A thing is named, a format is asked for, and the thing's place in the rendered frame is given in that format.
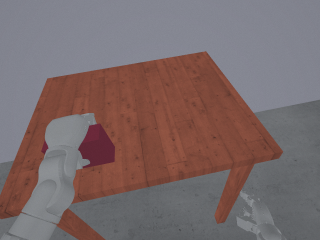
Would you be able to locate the sponge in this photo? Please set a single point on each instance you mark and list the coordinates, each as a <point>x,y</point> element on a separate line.
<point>96,147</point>

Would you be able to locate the right robot hand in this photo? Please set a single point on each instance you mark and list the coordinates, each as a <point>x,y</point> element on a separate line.
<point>249,220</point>

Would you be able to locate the left robot hand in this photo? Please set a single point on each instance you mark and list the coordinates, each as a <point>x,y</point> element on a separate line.
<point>70,131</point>

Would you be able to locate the table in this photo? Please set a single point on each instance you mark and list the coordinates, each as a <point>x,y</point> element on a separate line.
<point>169,119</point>

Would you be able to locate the right robot forearm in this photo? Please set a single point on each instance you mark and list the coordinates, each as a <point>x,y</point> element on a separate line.
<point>267,231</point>

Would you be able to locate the left robot forearm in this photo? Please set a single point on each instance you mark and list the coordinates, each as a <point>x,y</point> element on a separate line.
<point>52,195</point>

